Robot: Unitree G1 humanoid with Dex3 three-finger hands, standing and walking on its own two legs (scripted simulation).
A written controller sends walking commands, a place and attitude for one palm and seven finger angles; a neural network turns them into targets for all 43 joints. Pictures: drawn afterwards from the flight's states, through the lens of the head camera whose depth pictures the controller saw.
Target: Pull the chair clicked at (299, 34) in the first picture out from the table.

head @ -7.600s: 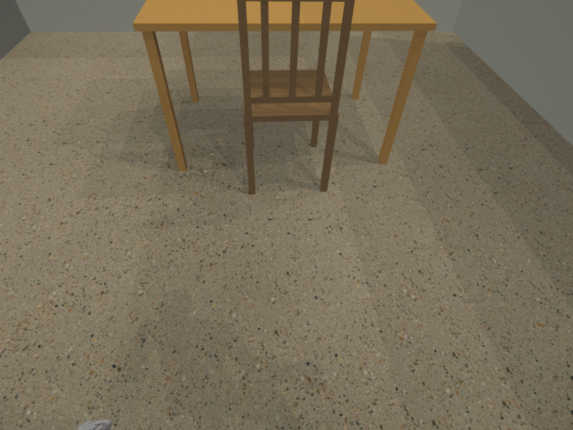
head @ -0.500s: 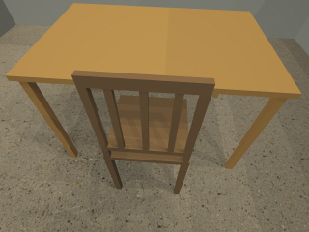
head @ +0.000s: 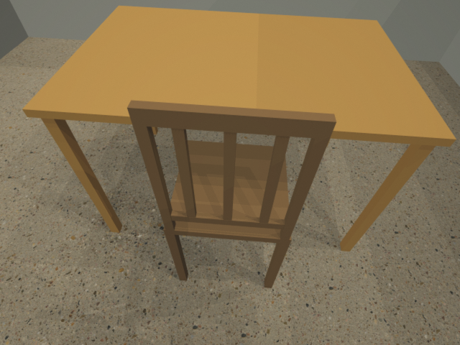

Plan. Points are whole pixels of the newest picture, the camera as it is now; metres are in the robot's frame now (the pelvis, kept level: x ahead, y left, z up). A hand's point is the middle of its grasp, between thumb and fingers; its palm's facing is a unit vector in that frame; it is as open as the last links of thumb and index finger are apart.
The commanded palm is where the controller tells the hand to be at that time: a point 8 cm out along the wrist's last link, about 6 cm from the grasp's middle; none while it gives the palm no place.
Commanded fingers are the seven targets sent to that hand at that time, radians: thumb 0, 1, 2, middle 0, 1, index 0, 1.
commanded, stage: look again from close up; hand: left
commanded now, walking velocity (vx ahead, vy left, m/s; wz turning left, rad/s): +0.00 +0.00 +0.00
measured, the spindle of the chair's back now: (228, 181) +0.49 +0.04 -0.06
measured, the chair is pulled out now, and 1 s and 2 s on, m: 0.00 0.00 0.00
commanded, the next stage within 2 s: shuffle to correct the standing spot in 0.16 s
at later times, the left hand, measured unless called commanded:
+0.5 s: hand out of the picture -0.01 +0.15 -0.18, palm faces +0.03 -0.98 -0.18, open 7.4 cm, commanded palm none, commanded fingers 0.00 0.90 0.90 -0.20 -0.30 -0.20 -0.30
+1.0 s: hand out of the picture +0.01 +0.16 -0.18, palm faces +0.04 -0.97 -0.24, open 7.4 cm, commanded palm none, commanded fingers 0.00 0.90 0.90 -0.20 -0.30 -0.20 -0.30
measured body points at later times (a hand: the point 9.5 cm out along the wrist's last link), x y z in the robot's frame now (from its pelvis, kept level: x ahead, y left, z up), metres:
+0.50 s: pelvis +0.02 -0.02 +0.00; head +0.03 -0.02 +0.45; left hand -0.01 +0.20 -0.16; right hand +0.04 -0.25 -0.16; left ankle +0.02 +0.10 -0.73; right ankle -0.06 -0.14 -0.73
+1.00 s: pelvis +0.00 -0.03 -0.01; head +0.02 -0.03 +0.44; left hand +0.01 +0.21 -0.16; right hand +0.09 -0.27 -0.15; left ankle +0.02 +0.10 -0.73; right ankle -0.06 -0.14 -0.74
